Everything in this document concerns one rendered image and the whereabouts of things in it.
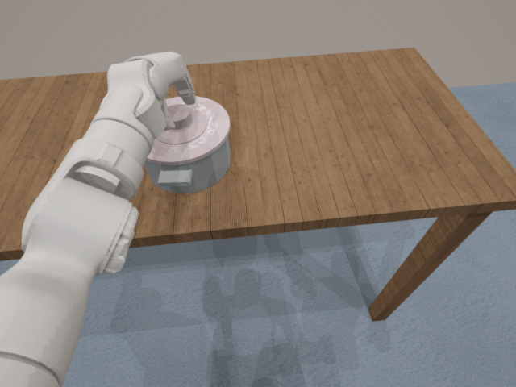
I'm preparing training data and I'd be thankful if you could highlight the pot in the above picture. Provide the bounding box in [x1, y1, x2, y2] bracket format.
[144, 137, 231, 194]

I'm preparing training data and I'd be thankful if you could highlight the left robot upper arm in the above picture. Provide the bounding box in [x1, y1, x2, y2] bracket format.
[0, 177, 139, 387]

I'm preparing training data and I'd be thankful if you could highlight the knob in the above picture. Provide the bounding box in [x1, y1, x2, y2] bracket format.
[168, 104, 192, 130]

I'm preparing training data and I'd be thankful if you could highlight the table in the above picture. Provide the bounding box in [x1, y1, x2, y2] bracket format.
[0, 48, 516, 322]

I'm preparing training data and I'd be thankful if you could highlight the left robot hand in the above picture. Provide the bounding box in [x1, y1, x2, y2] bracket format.
[145, 52, 196, 131]

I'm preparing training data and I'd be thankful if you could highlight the left robot forearm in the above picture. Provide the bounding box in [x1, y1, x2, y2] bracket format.
[22, 56, 169, 252]

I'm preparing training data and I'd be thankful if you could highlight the lid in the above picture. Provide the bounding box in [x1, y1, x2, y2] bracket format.
[146, 96, 231, 165]

